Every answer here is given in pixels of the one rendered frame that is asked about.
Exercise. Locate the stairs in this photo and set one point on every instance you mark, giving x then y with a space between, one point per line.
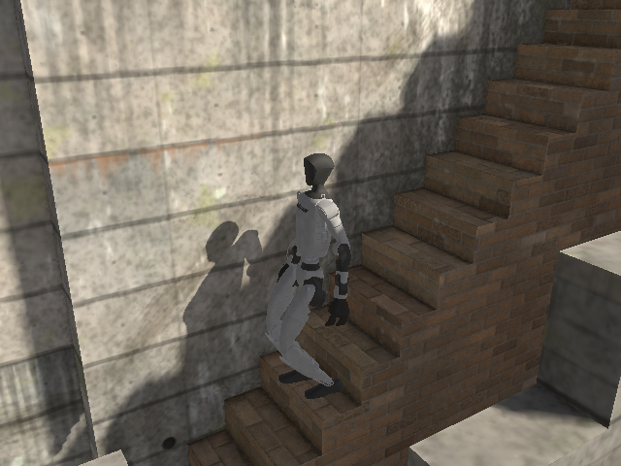
448 308

